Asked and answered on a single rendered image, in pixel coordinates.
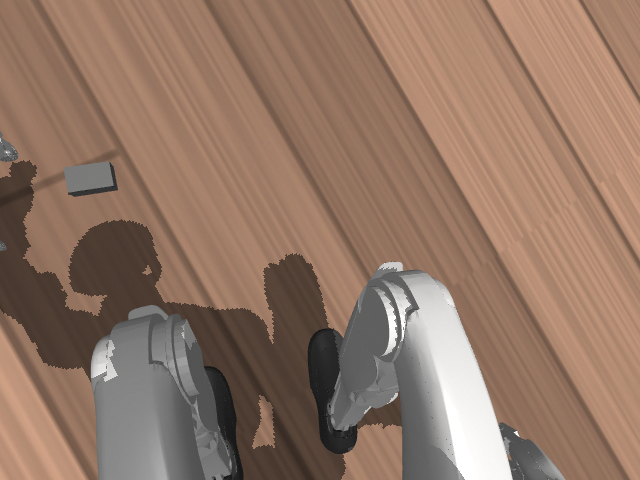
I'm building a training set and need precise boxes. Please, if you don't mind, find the right robot hand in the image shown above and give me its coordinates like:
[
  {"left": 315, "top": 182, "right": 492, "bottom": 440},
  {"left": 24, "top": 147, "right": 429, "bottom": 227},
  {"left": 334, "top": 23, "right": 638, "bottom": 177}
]
[{"left": 498, "top": 422, "right": 565, "bottom": 480}]

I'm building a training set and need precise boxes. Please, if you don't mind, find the left robot foot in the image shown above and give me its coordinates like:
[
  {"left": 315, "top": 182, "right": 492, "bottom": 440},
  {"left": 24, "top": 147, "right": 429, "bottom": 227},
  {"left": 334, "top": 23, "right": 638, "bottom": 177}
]
[{"left": 204, "top": 366, "right": 244, "bottom": 480}]

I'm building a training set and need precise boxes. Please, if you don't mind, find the small box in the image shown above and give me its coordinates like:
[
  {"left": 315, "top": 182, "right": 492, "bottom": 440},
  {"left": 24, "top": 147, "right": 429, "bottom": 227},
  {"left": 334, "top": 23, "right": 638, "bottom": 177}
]
[{"left": 63, "top": 161, "right": 118, "bottom": 197}]

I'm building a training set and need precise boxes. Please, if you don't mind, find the right robot foot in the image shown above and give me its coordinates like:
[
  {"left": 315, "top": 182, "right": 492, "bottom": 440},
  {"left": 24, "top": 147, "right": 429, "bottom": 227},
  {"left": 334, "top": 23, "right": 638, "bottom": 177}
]
[{"left": 308, "top": 328, "right": 357, "bottom": 454}]

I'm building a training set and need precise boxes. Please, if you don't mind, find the left robot hand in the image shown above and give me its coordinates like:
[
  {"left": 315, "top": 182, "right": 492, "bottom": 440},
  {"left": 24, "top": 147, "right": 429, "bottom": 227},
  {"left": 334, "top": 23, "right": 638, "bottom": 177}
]
[{"left": 0, "top": 131, "right": 18, "bottom": 251}]

